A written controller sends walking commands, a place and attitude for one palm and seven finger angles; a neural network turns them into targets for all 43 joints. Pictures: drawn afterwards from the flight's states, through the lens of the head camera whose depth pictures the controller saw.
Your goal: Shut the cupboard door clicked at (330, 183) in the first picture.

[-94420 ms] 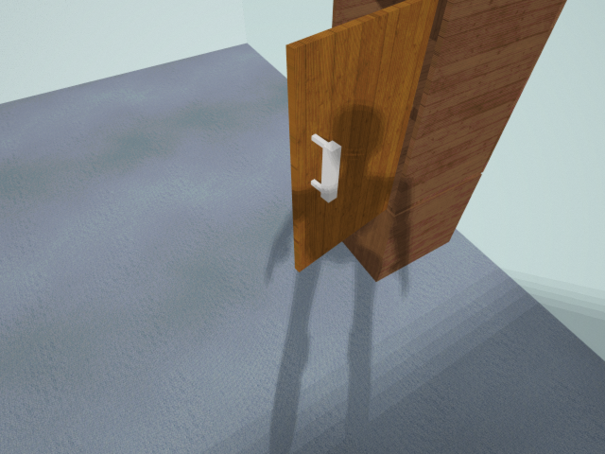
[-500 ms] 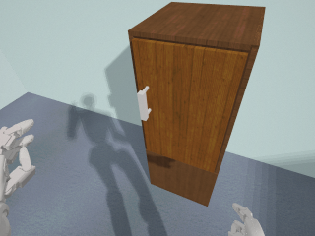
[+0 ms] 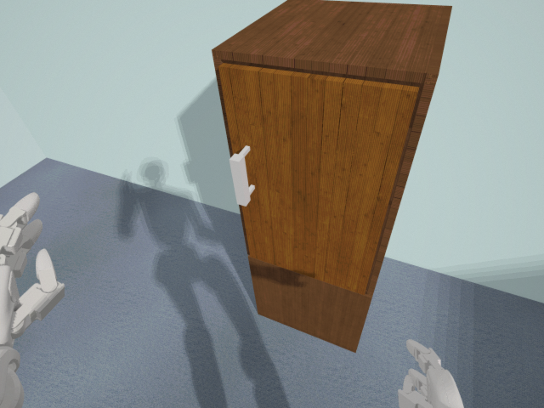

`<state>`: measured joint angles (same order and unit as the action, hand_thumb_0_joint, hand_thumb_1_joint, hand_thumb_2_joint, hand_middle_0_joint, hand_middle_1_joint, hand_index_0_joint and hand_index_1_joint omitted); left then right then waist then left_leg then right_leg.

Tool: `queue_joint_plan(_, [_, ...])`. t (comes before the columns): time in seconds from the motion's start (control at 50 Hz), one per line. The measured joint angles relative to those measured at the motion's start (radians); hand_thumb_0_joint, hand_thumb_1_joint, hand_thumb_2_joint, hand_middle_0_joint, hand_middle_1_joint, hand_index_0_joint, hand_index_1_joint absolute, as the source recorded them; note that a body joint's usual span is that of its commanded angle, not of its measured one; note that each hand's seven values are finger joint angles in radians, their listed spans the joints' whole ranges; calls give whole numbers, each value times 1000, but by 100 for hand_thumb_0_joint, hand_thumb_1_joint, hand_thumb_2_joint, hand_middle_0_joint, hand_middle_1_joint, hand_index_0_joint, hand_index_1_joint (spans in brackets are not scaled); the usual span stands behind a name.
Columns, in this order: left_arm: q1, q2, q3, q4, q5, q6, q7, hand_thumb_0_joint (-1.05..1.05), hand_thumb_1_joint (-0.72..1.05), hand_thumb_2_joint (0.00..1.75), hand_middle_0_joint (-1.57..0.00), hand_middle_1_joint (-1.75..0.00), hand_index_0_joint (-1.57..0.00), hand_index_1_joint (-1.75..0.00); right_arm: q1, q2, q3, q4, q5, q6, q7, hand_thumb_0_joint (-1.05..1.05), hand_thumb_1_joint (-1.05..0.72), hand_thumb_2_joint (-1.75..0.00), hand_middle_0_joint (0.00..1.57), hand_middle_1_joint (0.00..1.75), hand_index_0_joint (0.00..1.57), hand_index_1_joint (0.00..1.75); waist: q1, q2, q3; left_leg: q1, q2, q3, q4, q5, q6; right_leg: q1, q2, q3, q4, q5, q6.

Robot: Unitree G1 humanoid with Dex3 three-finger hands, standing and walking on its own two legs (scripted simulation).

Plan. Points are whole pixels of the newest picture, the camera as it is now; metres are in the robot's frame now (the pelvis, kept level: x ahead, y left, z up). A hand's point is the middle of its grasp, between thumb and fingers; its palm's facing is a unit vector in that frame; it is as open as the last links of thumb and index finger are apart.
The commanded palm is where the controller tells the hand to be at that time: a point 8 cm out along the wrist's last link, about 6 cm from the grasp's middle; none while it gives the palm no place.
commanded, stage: step back with the hand held close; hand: left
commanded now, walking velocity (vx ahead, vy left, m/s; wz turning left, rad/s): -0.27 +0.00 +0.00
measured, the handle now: (244, 175) +0.59 +0.14 +0.01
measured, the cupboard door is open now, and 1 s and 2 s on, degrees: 0 0 0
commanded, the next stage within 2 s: stop stepping back and stand still in 1.06 s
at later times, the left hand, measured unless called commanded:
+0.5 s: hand (22, 319) +0.16 +0.29 +0.16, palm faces +0.36 -0.79 -0.50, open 7.4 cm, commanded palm +0.10 +0.33 +0.17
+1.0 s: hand out of the picture +0.03 +0.31 +0.17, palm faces +0.55 -0.73 -0.40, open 7.4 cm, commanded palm -0.05 +0.33 +0.17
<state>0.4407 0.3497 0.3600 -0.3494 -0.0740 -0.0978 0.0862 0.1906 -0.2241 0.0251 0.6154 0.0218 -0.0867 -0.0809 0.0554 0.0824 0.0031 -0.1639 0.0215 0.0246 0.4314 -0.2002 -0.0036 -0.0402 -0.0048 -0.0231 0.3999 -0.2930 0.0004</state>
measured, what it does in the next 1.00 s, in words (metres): walks backwards: left foot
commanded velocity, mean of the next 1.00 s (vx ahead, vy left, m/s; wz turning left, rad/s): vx -0.31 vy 0.00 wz -0.04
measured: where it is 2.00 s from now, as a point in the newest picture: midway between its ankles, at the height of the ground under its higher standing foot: outside the picture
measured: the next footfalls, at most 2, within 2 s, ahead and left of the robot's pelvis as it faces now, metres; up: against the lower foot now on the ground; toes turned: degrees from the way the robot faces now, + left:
left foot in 0.92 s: -0.05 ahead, +0.14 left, +0.00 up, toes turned +6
right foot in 1.12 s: -0.18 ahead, -0.10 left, +0.00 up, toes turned +3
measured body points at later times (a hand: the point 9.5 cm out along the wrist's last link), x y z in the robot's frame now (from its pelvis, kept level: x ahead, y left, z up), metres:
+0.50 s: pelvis -0.05 +0.03 -0.01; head -0.04 +0.03 +0.44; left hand +0.13 +0.33 +0.19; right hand +0.13 -0.21 -0.08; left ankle +0.02 +0.12 -0.74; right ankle -0.04 -0.12 -0.74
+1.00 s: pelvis -0.16 +0.02 -0.02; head -0.15 +0.04 +0.43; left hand +0.00 +0.34 +0.19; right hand +0.03 -0.20 -0.10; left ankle -0.08 +0.13 -0.74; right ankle -0.08 -0.10 -0.72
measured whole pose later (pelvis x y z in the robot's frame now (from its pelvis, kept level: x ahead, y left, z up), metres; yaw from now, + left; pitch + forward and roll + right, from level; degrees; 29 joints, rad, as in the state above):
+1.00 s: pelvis -0.16 +0.02 -0.02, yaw +5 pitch -1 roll -1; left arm 0.41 0.42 0.44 -0.45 -0.04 -0.25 0.17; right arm 0.19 -0.21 -0.01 0.63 0.00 -0.08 -0.09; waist 0.02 -0.01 0.04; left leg -0.43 0.01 0.02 0.64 -0.19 0.03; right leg -0.48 0.03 0.05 0.78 -0.35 0.03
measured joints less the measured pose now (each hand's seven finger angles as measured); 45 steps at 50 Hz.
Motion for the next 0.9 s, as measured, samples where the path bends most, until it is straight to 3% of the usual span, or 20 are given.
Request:
queue_joint_plan(0.18, [63,18,1,-44,10,-34,5,2,89,90,-21,-31,-21,-30,-19,-22,-24,-20,-3,74,1,1,-90,-90,20,30,20,30,-32,-1,-1,-112,0,-1,56,-11,11,-102,-2,-1,35,1,12])
queue_joint_plan(0.36, [97,102,53,-117,-3,-38,23,2,89,90,-21,-31,-21,-30,-28,-15,-35,-72,5,129,-12,1,-90,-90,20,30,20,30,-52,-34,11,-149,-13,24,59,15,29,-162,-18,23,73,16,31])
queue_joint_plan(0.48, [111,103,58,-120,-4,-56,35,1,89,90,-21,-31,-21,-30,-18,-4,-25,-87,7,114,-10,1,-90,-90,20,30,20,30,-61,-47,1,-185,-14,26,64,46,40,-202,-19,25,87,44,38])
queue_joint_plan(0.6, [111,81,58,-116,23,-97,38,2,89,90,-21,-31,-21,-30,11,3,-15,-83,1,76,-12,1,-90,-90,20,30,20,30,-64,-50,5,-235,-14,-1,96,69,48,-243,-8,12,124,58,38])
queue_joint_plan(0.72, [71,81,77,-126,44,-133,40,2,89,90,-21,-31,-21,-30,43,11,-16,-59,-9,37,-8,1,-90,-90,20,30,20,30,-72,-51,28,-296,-8,-21,151,33,45,-278,28,21,187,42,13])
queue_joint_plan(0.78, [86,70,81,-151,37,-151,48,2,89,90,-21,-31,-21,-30,49,8,-22,-37,-12,28,3,1,-90,-90,20,30,20,30,-57,-49,24,-334,-4,-17,203,-83,29,-296,23,8,193,53,4])
queue_joint_plan(0.86, [118,48,61,-178,35,-152,71,1,89,90,-21,-31,-21,-30,46,2,-35,12,-22,37,14,1,-90,-90,20,30,20,30,-20,-76,-6,-332,-27,-4,390,-183,2,-320,6,48,185,83,8])
queue_joint_plan(0.9, [93,46,50,-168,35,-147,75,1,89,90,-21,-31,-21,-30,51,-1,-33,18,-21,37,8,2,-90,-90,20,30,20,30,-17,-87,-24,-262,-25,2,307,-169,4,-337,-3,55,177,100,20])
